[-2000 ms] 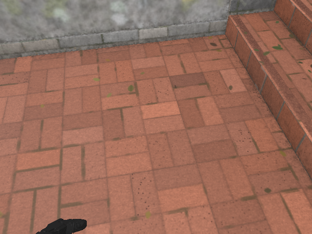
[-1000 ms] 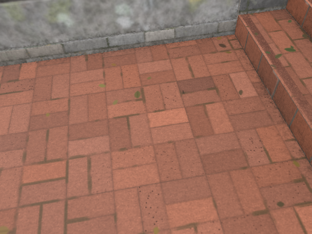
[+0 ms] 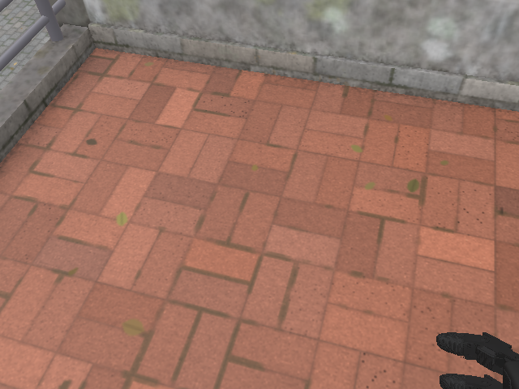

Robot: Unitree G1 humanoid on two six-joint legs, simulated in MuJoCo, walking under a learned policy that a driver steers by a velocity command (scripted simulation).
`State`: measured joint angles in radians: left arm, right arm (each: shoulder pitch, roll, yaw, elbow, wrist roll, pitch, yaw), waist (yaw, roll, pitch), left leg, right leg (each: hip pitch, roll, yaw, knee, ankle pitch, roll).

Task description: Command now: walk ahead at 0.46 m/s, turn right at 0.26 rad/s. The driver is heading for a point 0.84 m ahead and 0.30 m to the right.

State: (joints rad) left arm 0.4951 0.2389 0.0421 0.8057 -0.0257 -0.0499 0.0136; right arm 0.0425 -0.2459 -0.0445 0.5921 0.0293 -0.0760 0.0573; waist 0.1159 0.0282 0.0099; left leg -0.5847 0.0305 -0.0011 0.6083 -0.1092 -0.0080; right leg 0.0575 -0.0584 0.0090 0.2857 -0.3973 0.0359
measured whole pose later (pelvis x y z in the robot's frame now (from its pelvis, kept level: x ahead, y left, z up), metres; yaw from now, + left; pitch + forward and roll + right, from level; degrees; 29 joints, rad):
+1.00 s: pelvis +0.51 -0.13 +0.01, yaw -34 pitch +2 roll +0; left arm 0.36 0.28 0.07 0.70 -0.03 -0.04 0.02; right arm -0.01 -0.27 -0.04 0.68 0.00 -0.10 0.03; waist 0.09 0.05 0.02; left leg -0.58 0.02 -0.09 0.53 0.03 -0.05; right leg -0.10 0.11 0.19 0.43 -0.35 -0.07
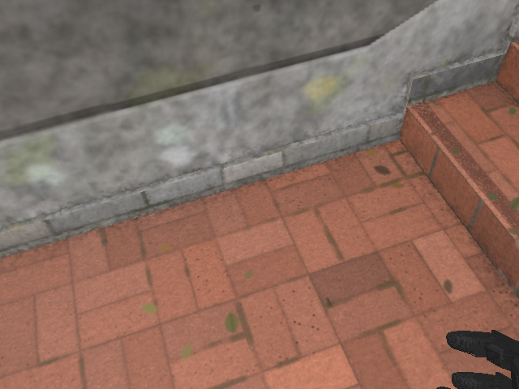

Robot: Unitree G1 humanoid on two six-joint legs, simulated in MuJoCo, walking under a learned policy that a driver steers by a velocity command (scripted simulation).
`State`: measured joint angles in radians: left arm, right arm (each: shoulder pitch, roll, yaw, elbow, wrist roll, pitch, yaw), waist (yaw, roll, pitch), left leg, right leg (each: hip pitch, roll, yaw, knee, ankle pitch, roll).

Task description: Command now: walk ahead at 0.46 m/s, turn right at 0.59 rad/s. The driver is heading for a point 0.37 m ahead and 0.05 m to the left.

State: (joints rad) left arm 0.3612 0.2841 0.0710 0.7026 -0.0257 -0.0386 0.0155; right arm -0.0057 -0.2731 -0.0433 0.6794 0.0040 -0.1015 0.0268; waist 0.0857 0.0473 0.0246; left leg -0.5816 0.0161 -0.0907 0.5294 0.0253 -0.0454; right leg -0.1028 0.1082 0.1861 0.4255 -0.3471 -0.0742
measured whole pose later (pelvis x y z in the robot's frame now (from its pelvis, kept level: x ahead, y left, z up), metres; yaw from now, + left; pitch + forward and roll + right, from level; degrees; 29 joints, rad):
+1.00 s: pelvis +0.19 +0.00 +0.00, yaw -8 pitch -1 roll +1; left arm 0.16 0.24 0.03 0.76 0.01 0.00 0.01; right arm 0.19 -0.27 -0.01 0.92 -0.01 0.02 -0.02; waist -0.02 0.00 0.04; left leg -0.16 0.04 0.03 0.50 -0.33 -0.03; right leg -0.26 0.03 0.04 0.55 -0.27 -0.02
